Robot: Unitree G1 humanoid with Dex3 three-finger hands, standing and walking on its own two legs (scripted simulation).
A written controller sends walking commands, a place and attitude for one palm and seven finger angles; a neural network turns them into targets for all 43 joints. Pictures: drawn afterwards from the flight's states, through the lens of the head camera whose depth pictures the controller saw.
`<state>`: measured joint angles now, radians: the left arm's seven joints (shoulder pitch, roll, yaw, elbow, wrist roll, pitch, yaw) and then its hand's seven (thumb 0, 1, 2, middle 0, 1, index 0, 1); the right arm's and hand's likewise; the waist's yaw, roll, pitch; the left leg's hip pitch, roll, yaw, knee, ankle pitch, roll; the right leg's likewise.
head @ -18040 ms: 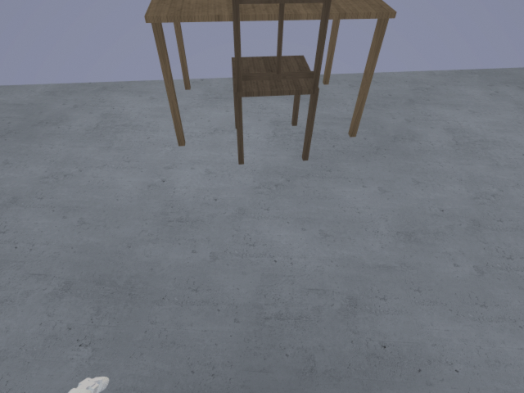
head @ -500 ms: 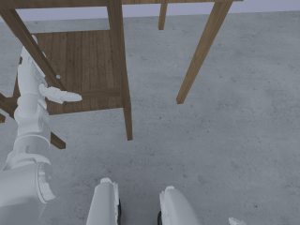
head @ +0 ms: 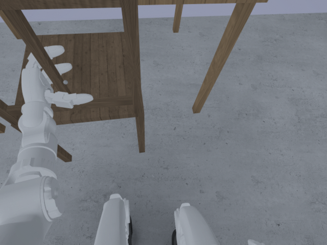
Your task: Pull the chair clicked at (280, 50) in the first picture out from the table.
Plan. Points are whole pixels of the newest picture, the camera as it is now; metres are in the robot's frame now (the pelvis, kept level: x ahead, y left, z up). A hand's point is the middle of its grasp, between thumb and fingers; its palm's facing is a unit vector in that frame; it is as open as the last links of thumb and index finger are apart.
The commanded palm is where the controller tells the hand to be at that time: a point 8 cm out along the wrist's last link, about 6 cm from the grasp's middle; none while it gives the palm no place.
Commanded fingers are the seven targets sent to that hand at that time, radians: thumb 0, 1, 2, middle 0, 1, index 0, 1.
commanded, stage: hook a spindle and tug to test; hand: left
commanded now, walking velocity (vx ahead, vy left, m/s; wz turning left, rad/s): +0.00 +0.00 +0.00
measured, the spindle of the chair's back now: (49, 68) +0.51 +0.25 +0.07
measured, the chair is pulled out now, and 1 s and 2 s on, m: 0.00 0.01 0.16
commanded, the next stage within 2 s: step backward, pulling the chair out in 1.00 s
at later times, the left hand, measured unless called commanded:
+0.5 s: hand (63, 82) +0.48 +0.22 +0.05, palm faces +0.18 -0.98 -0.02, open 5.1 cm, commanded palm +0.44 +0.25 +0.04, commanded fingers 0.00 0.90 0.90 -0.50 -1.45 -0.50 -1.45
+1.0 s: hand (64, 88) +0.46 +0.22 +0.05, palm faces +0.16 -0.99 -0.02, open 5.3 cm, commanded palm +0.42 +0.25 +0.04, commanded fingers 0.00 0.90 0.90 -0.50 -1.45 -0.50 -1.45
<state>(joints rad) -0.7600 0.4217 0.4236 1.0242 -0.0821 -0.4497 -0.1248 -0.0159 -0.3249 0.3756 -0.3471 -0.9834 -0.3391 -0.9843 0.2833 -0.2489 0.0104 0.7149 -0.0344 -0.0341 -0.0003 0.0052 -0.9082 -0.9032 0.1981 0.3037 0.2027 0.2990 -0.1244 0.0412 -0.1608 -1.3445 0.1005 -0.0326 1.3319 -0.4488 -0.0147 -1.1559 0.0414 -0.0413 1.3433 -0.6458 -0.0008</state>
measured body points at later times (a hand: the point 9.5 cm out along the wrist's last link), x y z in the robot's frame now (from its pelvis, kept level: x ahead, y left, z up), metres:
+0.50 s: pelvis +0.01 +0.00 +0.01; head +0.15 +0.02 +0.43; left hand +0.47 +0.27 +0.05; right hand +0.06 -0.26 -0.11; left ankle +0.08 +0.13 -0.60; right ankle -0.01 -0.13 -0.60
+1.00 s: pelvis +0.03 +0.01 +0.02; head +0.16 +0.02 +0.45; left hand +0.45 +0.27 +0.06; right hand +0.11 -0.25 -0.10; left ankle +0.08 +0.13 -0.60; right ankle -0.01 -0.13 -0.60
